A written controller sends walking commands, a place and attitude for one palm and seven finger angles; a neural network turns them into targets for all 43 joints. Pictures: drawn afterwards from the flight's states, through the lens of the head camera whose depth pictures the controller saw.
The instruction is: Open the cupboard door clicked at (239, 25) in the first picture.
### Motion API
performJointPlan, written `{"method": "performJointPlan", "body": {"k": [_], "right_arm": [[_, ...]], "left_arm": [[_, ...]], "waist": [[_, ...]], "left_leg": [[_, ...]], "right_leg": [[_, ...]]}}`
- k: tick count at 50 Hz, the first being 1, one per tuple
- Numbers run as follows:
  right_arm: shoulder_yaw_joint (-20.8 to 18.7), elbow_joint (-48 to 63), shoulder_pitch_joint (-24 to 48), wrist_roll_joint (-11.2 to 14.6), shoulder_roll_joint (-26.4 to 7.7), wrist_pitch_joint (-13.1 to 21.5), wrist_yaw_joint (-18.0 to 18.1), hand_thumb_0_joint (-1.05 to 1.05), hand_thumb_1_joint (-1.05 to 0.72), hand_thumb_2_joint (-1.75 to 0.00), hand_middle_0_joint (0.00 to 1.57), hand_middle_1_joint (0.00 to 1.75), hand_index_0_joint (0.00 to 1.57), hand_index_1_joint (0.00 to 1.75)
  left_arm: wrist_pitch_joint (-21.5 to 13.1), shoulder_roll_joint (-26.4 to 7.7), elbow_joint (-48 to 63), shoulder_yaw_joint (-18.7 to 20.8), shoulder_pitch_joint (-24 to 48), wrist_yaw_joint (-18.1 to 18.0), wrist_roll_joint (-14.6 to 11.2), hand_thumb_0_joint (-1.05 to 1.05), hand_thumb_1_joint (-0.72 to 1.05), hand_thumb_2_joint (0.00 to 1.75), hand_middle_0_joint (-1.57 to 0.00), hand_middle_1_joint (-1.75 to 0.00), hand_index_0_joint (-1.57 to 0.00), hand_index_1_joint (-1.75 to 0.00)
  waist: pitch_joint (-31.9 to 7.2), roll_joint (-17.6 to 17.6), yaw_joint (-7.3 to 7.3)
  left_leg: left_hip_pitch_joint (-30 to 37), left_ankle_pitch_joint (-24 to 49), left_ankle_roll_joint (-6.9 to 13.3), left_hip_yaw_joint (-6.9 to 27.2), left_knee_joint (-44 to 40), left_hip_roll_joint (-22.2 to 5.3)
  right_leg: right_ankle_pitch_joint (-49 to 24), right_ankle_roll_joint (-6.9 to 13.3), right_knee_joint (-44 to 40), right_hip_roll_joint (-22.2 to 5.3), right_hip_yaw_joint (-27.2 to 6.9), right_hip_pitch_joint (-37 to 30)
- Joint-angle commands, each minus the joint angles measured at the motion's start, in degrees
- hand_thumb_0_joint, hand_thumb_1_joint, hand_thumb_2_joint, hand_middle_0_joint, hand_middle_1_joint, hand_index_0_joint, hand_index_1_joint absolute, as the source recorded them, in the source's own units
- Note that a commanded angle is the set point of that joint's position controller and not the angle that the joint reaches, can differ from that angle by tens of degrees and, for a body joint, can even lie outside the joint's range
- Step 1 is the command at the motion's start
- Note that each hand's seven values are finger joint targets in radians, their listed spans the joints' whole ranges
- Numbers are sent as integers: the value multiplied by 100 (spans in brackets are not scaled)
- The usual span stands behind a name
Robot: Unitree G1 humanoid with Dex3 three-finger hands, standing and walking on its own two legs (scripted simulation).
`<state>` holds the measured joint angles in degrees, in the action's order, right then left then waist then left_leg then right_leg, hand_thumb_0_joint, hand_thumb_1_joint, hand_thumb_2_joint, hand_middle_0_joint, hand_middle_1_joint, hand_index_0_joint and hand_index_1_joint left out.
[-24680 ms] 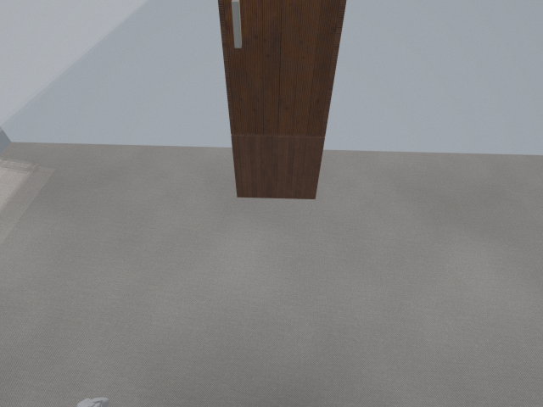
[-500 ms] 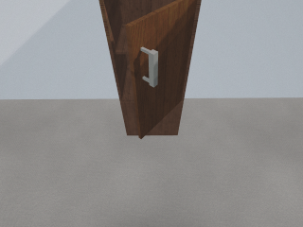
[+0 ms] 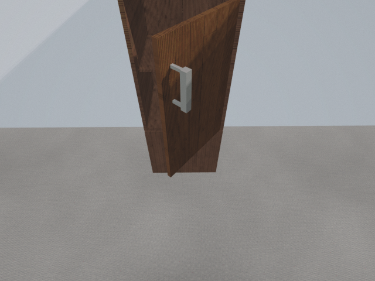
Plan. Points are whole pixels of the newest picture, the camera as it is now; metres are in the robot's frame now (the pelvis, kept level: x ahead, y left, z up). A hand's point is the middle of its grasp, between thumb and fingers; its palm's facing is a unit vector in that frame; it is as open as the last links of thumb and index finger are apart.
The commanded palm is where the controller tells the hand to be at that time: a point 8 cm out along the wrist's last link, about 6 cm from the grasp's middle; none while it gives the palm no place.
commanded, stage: look to check the result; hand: left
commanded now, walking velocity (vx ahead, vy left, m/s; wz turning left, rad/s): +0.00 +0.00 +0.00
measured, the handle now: (180, 88) +0.59 +0.05 +0.09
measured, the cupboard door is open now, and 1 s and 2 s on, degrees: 49 49 49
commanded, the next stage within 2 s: walk to a spot facing it in 0.54 s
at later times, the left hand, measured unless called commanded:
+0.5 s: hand out of the picture +0.01 +0.17 -0.17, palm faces +0.03 -0.98 -0.20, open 7.3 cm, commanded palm none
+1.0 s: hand out of the picture +0.05 +0.18 -0.18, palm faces -0.07 -0.97 -0.25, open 7.4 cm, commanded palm none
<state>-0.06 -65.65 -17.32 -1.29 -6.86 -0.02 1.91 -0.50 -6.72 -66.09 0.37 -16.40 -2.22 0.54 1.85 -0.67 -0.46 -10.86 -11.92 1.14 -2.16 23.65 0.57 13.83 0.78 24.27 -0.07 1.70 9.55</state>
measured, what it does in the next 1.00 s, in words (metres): stands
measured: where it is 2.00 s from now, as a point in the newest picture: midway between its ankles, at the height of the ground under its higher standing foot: outside the picture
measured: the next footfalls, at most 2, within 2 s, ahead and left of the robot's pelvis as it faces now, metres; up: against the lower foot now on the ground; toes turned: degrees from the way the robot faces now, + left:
left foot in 1.62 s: +0.17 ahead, +0.08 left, +0.00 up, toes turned -31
right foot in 1.98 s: +0.02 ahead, -0.14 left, +0.00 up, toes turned -48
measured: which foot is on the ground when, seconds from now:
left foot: down 0.00-1.00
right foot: down 0.00-1.00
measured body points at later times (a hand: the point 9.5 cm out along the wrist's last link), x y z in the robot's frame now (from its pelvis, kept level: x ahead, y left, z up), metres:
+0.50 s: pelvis +0.01 +0.00 +0.00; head +0.03 -0.01 +0.45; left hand +0.01 +0.22 -0.16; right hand +0.01 -0.22 -0.16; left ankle +0.01 +0.11 -0.74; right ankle -0.01 -0.11 -0.74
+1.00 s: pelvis +0.01 -0.02 -0.01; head +0.06 -0.04 +0.43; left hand +0.05 +0.23 -0.16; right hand +0.01 -0.26 -0.18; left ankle +0.01 +0.11 -0.74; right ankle -0.02 -0.10 -0.73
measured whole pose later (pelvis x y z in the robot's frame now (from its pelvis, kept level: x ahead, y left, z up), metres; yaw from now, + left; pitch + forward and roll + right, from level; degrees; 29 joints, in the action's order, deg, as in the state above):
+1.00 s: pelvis +0.01 -0.02 -0.01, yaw -8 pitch +1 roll +2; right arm -2.8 -59.3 -12.1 -1.8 -10.0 -1.4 2.5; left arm 3.2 -10.3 -60.4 4.3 -13.7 -0.2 1.4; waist 5.0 0.0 1.0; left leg -13.0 -17.9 -0.1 -9.8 30.5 -2.6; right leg 23.7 1.2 42.7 1.0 -0.6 19.2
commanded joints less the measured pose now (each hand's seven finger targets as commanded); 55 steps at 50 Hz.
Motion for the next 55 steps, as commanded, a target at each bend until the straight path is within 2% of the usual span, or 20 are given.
{"method": "performJointPlan", "body": {"k": [1, 18, 22, 26, 32, 35, 40, 43, 44, 45, 46, 47, 48, 49, 50, 51, 52, 53, 54, 55], "right_arm": [[-98, 124, -412, 24, -515, 33, 49, 0, -90, -90, 20, 30, 20, 30], [-87, 96, -268, 19, -630, 50, 55, 0, -90, -90, 20, 30, 20, 30], [-79, 100, -202, 24, -644, 45, 55, 0, -90, -90, 20, 30, 20, 30], [-89, 118, -178, 31, -716, 60, 60, 0, -90, -90, 20, 30, 20, 30], [-74, 92, -135, 21, -714, 58, 59, 0, -90, -90, 20, 30, 20, 30], [-91, 95, -169, 17, -678, 25, 89, 0, -90, -90, 20, 30, 20, 30], [-293, 370, -53, 10, -917, -99, 142, 0, -90, -90, 20, 30, 20, 30], [-406, 604, 50, -2, -1080, -123, 156, 0, -90, -90, 20, 30, 20, 30], [-435, 666, 81, -8, -1149, -120, 159, 0, -90, -90, 20, 30, 20, 30], [-468, 738, 107, -18, -1226, -118, 160, 0, -90, -90, 20, 30, 20, 30], [-498, 818, 164, -14, -1312, -109, 150, 0, -90, -90, 20, 30, 20, 30], [-526, 881, 207, -39, -1348, -93, 140, 0, -90, -90, 20, 30, 20, 30], [-527, 949, 243, -66, -1368, -80, 132, 0, -90, -90, 20, 30, 20, 30], [-513, 1021, 385, -86, -1368, -65, 129, 0, -90, -90, 20, 30, 20, 30], [-514, 1093, 544, -93, -1382, -62, 122, 0, -90, -90, 20, 30, 20, 30], [-527, 1146, 645, -69, -1389, -75, 114, 0, -90, -90, 20, 30, 20, 30], [-542, 1225, 754, -20, -1335, -109, 102, 0, -90, -90, 20, 30, 20, 30], [-498, 1414, 685, 56, -937, -133, 63, 0, -90, -90, 20, 30, 20, 30], [-501, 1478, 939, 51, -1052, -207, 36, 0, -90, -90, 20, 30, 20, 30], [-513, 1507, 1151, 47, -979, -220, 38, 0, -90, -90, 20, 30, 20, 30]], "left_arm": [[-63, -586, 117, 112, -428, -15, -8, 0, 90, 90, -20, -30, -20, -30], [-89, -691, 122, 104, -327, -10, -19, 0, 90, 90, -20, -30, -20, -30], [-81, -718, 116, 101, -280, -7, -19, 0, 90, 90, -20, -30, -20, -30], [-98, -760, 133, 116, -286, -5, -16, 0, 90, 90, -20, -30, -20, -30], [-89, -769, 131, 107, -212, -2, -21, 0, 90, 90, -20, -30, -20, -30], [-37, -755, 157, 148, -203, 1, -16, 0, 90, 90, -20, -30, -20, -30], [118, -920, 459, 370, 14, 65, 36, 0, 90, 90, -20, -30, -20, -30], [187, -925, 695, 443, 105, 121, 63, 0, 90, 90, -20, -30, -20, -30], [203, -921, 767, 466, 127, 140, 67, 0, 90, 90, -20, -30, -20, -30], [218, -895, 827, 481, 130, 157, 70, 0, 90, 90, -20, -30, -20, -30], [242, -843, 885, 491, 108, 174, 67, 0, 90, 90, -20, -30, -20, -30], [277, -831, 969, 511, 168, 198, 82, 0, 90, 90, -20, -30, -20, -30], [293, -801, 1065, 536, 281, 221, 95, 0, 90, 90, -20, -30, -20, -30], [274, -767, 1111, 538, 266, 243, 87, 0, 90, 90, -20, -30, -20, -30], [247, -746, 1099, 535, 99, 260, 77, 0, 90, 90, -20, -30, -20, -30], [215, -753, 1037, 551, -176, 262, 86, 0, 90, 90, -20, -30, -20, -30], [176, -982, 980, 591, -428, 242, 113, 0, 90, 90, -20, -30, -20, -30], [104, -1650, 992, 712, -513, 151, 185, 0, 90, 90, -20, -30, -20, -30], [121, -1779, 988, 691, -689, 117, 74, 0, 90, 90, -20, -30, -20, -30], [130, -1639, 1046, 705, -478, 57, 90, 0, 90, 90, -20, -30, -20, -30]], "waist": [[289, 43, 0], [169, 48, -8], [274, -34, -9], [149, 57, 6], [258, 39, -1], [192, 16, -10], [156, 9, -43], [90, -221, -31], [75, -424, -20], [33, -609, -3], [-12, -902, 40], [10, -1041, 26], [75, -1041, 14], [80, -884, 104], [26, -748, 225], [-95, -391, 345], [-17, 319, 475], [-93, 2124, 417], [-28, 1599, 584], [75, 1311, 448]], "left_leg": [[14, 399, 105, 493, -438, -607], [203, 802, 91, 480, -451, -629], [187, 760, 81, 488, -477, -631], [272, 889, 99, 504, -467, -639], [222, 837, 81, 499, -525, -641], [330, 954, 57, 395, -363, -684], [318, 611, 93, 212, -39, -939], [309, 284, 231, 363, -102, -1226], [304, 193, 310, 473, -191, -1378], [265, 118, 425, 629, -325, -1593], [198, 50, 606, 820, -508, -1903], [71, 60, 799, 935, -716, -2196], [-98, 277, 925, 954, -773, -2356], [-123, 779, 888, 753, -558, -2325], [-116, 1168, 739, 416, -207, -2195], [-167, 1190, 515, 74, 329, -1972], [-602, 532, 152, -321, 1205, -1448], [-1802, -1591, -298, -924, 2603, -495], [-1915, -2456, -309, -161, 3642, -272], [-2235, -2140, -281, 248, 4112, -309]], "right_leg": [[-430, 182, -545, -527, -462, 265], [-846, 178, -573, -562, -460, 50], [-784, 173, -609, -558, -471, 90], [-901, 178, -618, -563, -465, 11], [-851, 174, -648, -573, -457, -5], [-1166, 182, -508, -556, -561, 70], [-1312, 229, 40, -441, -698, 584], [-1025, 201, 489, -233, -706, 937], [-866, 182, 753, -141, -660, 1059], [-555, 153, 1132, -36, -561, 1143], [268, 107, 1684, 56, -393, 1228], [1060, 47, 2338, 49, -205, 1331], [1443, 23, 2680, -62, -181, 1349], [1489, 38, 2496, -173, -241, 1253], [1247, 40, 2045, -192, -167, 999], [614, 38, 1339, -154, -67, 600], [-673, 112, 248, -314, -542, 187], [-1984, 563, -584, -1709, -2681, -456], [-2304, 1001, -723, -1987, -3022, -165], [-2478, 1060, -579, -1681, -3036, -215]]}}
